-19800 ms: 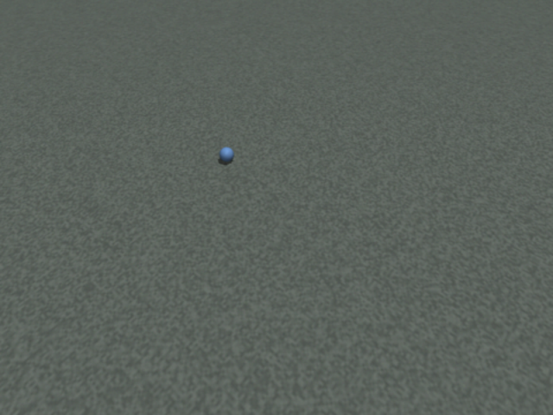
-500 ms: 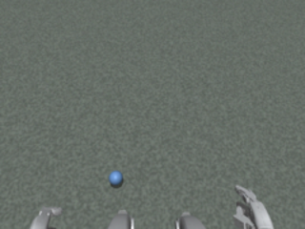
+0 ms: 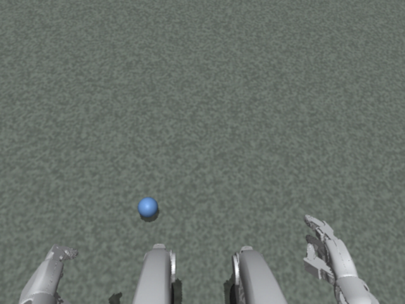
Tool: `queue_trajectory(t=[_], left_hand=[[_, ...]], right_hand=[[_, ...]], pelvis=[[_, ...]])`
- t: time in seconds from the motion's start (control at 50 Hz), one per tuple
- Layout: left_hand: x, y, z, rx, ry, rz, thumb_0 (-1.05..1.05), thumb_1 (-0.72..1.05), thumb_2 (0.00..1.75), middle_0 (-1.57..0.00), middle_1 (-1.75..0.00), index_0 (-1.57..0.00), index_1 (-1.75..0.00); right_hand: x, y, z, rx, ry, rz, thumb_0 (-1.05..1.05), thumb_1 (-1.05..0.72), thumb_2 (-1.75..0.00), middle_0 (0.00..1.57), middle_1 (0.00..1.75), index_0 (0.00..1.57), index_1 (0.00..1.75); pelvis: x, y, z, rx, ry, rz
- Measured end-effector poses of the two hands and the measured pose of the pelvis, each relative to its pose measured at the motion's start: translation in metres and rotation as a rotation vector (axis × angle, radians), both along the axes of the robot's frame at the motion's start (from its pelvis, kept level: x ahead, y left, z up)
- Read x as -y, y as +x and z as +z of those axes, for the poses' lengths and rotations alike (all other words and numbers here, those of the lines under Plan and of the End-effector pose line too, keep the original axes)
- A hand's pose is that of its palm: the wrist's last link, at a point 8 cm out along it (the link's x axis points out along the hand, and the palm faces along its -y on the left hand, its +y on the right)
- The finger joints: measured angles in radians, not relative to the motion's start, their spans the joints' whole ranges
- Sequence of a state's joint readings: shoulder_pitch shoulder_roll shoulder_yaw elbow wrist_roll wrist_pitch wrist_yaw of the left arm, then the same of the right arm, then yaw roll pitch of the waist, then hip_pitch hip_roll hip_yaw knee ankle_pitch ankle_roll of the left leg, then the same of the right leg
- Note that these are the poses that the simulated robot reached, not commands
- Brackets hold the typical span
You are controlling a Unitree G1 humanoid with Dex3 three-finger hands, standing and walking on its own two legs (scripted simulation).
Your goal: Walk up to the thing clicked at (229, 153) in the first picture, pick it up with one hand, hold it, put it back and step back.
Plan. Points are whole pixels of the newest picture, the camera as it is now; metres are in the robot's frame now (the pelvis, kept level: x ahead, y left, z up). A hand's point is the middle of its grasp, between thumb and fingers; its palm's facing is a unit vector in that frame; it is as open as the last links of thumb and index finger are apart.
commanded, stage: rise first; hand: left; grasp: from above
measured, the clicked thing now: (147, 207) +0.43 +0.20 -0.57
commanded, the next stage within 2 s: approach in 1.62 s
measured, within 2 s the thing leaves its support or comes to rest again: neither
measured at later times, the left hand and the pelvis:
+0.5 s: hand (108, 238) +0.29 +0.27 -0.33, palm faces -0.46 -0.27 -0.84, open 14.0 cm; pelvis -0.07 +0.00 -0.19, yaw -3 degrees
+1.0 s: hand (117, 223) +0.34 +0.27 -0.41, palm faces -0.47 -0.05 -0.88, open 14.2 cm; pelvis -0.07 +0.01 -0.24, yaw -6 degrees
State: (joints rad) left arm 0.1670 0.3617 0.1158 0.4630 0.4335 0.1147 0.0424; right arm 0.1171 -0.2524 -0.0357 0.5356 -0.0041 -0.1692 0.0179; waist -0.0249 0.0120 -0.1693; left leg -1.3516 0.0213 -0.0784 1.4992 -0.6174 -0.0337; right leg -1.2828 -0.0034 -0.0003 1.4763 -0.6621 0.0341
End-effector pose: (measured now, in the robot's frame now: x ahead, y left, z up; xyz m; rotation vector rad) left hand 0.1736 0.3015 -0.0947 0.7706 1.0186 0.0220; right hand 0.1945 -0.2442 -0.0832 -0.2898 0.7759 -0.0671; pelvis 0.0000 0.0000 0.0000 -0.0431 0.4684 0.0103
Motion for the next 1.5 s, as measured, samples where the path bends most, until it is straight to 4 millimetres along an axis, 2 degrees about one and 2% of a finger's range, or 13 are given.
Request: queue_trajectory(t=[0.12,0.22,0.36,0.48,0.62,0.74,1.0,1.24,1.5], left_hand=[[0.001,0.036,-0.055,0.066,0.086,-0.185,0.0,-0.55,0.99,-0.07,-1.05,-0.07,-1.06],[0.011,0.07,-0.099,0.137,0.165,-0.333,0.0,-0.54,1.0,-0.07,-1.05,-0.07,-1.06],[0.019,0.106,-0.148,0.192,0.279,-0.431,0.0,-0.54,1.02,-0.08,-1.04,-0.07,-1.06],[0.022,0.124,-0.178,0.197,0.326,-0.521,0.0,-0.53,1.03,-0.08,-1.04,-0.07,-1.05],[0.025,0.136,-0.202,0.201,0.364,-0.627,0.0,-0.53,1.03,-0.08,-1.04,-0.07,-1.04],[0.027,0.148,-0.221,0.218,0.391,-0.701,0.0,-0.55,1.04,-0.08,-1.02,-0.07,-1.02],[0.032,0.178,-0.254,0.242,0.449,-0.788,0.0,-0.55,1.04,-0.08,-0.99,-0.07,-0.99],[0.04,0.19,-0.273,0.239,0.46,-0.829,0.0,-0.51,0.99,-0.1,-0.99,-0.1,-0.99],[0.046,0.2,-0.288,0.249,0.458,-0.813,0.0,-0.51,0.99,-0.09,-1.01,-0.1,-1.0]], right_hand=[[0.012,-0.01,-0.06,-0.037,-0.025,0.007,0.01,-0.9,-0.9,0.21,0.3,0.2,0.3],[0.021,-0.032,-0.117,-0.111,-0.031,-0.013,0.01,-0.89,-0.9,0.2,0.3,0.2,0.3],[0.027,-0.084,-0.19,-0.261,-0.019,-0.043,0.01,-0.89,-0.9,0.2,0.3,0.2,0.3],[0.028,-0.135,-0.227,-0.371,-0.014,-0.089,0.01,-0.88,-0.9,0.2,0.3,0.2,0.3],[0.031,-0.178,-0.243,-0.451,-0.033,-0.138,0.01,-0.89,-0.9,0.2,0.3,0.2,0.29],[0.034,-0.194,-0.249,-0.493,-0.066,-0.149,0.01,-0.9,-0.9,0.2,0.29,0.2,0.29],[0.03,-0.192,-0.266,-0.533,-0.09,-0.133,0.01,-0.91,-0.9,0.2,0.29,0.2,0.29],[0.022,-0.188,-0.284,-0.563,-0.057,-0.119,0.0,-0.91,-0.9,0.2,0.3,0.2,0.29],[0.03,-0.195,-0.292,-0.604,-0.068,-0.119,0.0,-0.91,-0.9,0.2,0.29,0.2,0.29]], pelvis=[[0.001,-0.015,-0.052,-0.072,-0.002,-0.009],[0.002,-0.03,-0.095,-0.111,-0.005,-0.022],[0.004,-0.052,-0.148,-0.128,-0.009,-0.04],[0.004,-0.067,-0.182,-0.108,-0.015,-0.048],[0.001,-0.076,-0.207,-0.089,-0.028,-0.051],[-0.002,-0.077,-0.222,-0.085,-0.04,-0.052],[-0.007,-0.071,-0.244,-0.107,-0.061,-0.059],[-0.006,-0.065,-0.254,-0.122,-0.056,-0.069],[-0.001,-0.061,-0.264,-0.133,-0.049,-0.076]])
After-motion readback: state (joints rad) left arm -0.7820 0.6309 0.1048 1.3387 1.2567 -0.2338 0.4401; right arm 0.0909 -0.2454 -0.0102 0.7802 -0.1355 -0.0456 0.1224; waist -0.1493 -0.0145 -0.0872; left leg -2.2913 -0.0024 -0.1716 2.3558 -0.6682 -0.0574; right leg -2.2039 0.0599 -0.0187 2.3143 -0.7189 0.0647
